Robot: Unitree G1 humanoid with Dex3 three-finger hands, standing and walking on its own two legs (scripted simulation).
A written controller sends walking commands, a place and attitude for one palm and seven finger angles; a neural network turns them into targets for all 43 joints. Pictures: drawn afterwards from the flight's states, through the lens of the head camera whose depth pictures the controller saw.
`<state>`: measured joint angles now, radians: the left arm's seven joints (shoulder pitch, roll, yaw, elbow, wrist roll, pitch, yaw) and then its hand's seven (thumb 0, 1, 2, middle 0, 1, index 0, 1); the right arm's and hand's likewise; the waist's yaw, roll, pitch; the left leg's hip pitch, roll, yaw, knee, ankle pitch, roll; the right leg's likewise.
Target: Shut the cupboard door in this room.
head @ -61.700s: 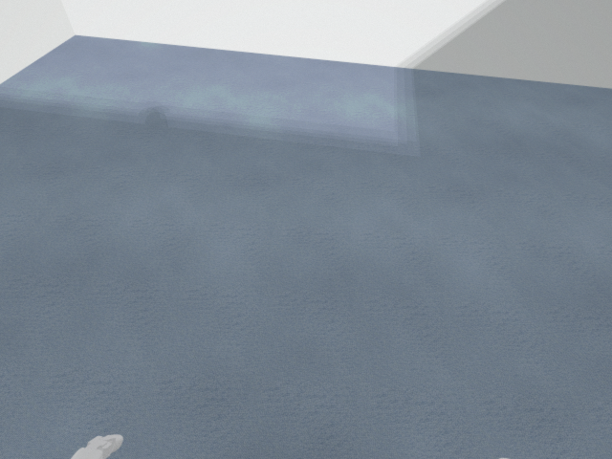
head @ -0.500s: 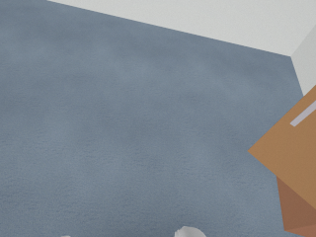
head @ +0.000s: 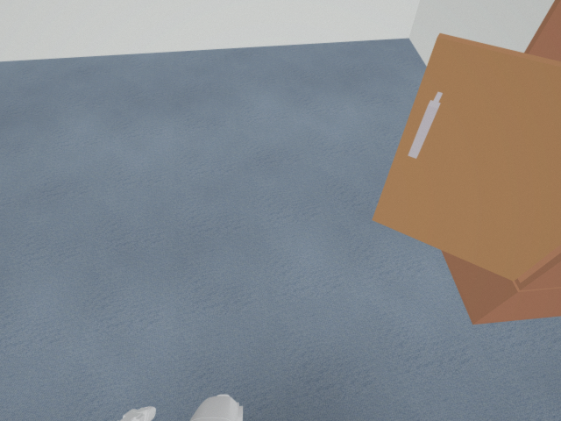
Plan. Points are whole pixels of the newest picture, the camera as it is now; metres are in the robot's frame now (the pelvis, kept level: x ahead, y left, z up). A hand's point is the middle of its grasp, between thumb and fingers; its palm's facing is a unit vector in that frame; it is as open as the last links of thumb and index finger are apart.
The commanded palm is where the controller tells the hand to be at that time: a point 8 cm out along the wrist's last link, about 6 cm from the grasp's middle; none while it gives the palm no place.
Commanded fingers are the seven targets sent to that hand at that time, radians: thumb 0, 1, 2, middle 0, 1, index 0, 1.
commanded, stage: turn to face it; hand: left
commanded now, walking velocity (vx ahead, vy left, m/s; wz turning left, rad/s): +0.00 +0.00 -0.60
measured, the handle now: (425, 125) +0.69 -0.28 -0.02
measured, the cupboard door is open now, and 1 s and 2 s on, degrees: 55 55 55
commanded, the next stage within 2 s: take the last steps up to it in 0.70 s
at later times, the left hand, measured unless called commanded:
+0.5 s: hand (161, 405) +0.16 +0.21 -0.17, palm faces -0.26 -0.94 -0.23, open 7.4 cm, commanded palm none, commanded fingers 0.00 0.90 0.90 -0.20 -0.30 -0.20 -0.30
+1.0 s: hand (204, 402) +0.17 +0.15 -0.19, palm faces -0.38 -0.91 -0.15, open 7.4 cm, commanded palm none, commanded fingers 0.00 0.90 0.90 -0.20 -0.30 -0.20 -0.30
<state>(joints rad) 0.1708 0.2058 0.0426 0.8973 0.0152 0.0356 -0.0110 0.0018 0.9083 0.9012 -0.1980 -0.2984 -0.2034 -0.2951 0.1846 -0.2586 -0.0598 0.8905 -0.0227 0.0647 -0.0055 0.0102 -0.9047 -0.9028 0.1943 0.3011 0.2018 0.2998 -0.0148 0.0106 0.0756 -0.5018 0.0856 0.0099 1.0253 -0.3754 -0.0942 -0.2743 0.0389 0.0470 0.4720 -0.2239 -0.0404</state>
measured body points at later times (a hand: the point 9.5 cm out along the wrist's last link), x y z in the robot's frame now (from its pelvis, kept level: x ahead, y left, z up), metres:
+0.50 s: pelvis +0.01 +0.03 +0.00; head +0.06 +0.02 +0.44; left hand +0.17 +0.26 -0.15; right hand +0.00 -0.23 -0.14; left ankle +0.02 +0.15 -0.74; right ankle -0.04 -0.10 -0.70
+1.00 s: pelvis +0.04 +0.00 -0.01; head +0.07 +0.02 +0.44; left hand +0.19 +0.20 -0.18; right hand -0.01 -0.25 -0.14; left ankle +0.09 +0.10 -0.75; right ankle -0.04 -0.10 -0.74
